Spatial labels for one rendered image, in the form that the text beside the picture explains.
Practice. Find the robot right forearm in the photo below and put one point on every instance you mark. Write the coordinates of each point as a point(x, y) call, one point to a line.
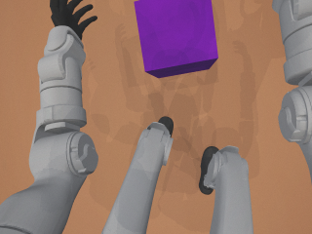
point(295, 17)

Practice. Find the right robot foot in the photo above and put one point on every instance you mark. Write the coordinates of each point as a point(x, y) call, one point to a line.
point(206, 159)

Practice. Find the left robot upper arm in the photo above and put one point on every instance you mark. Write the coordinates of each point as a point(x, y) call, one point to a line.
point(60, 164)

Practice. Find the left robot hand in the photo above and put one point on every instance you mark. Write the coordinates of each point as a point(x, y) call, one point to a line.
point(62, 14)

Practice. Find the right robot upper arm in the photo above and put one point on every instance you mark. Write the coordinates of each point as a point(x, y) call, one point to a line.
point(295, 120)

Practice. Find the robot left forearm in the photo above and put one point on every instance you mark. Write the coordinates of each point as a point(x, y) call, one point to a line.
point(60, 85)

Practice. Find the carton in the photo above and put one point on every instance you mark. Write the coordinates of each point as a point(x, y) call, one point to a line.
point(176, 36)

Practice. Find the robot right shin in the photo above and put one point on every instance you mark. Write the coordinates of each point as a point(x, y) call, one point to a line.
point(228, 148)

